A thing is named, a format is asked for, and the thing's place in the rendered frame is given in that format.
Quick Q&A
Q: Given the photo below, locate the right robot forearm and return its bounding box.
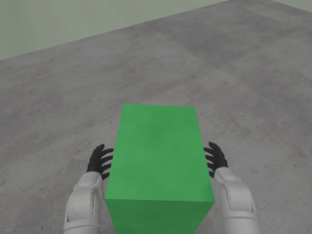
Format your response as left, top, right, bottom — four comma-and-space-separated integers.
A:
214, 167, 261, 234

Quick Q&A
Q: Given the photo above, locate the right robot hand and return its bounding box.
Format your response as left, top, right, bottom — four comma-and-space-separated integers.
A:
204, 142, 228, 178

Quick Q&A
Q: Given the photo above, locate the carton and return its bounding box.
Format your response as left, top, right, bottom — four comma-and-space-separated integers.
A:
104, 103, 215, 234

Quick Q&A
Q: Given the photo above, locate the left robot hand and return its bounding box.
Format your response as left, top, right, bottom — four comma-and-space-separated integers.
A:
87, 144, 114, 180

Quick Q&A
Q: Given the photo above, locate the left robot forearm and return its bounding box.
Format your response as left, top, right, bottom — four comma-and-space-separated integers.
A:
63, 172, 105, 234

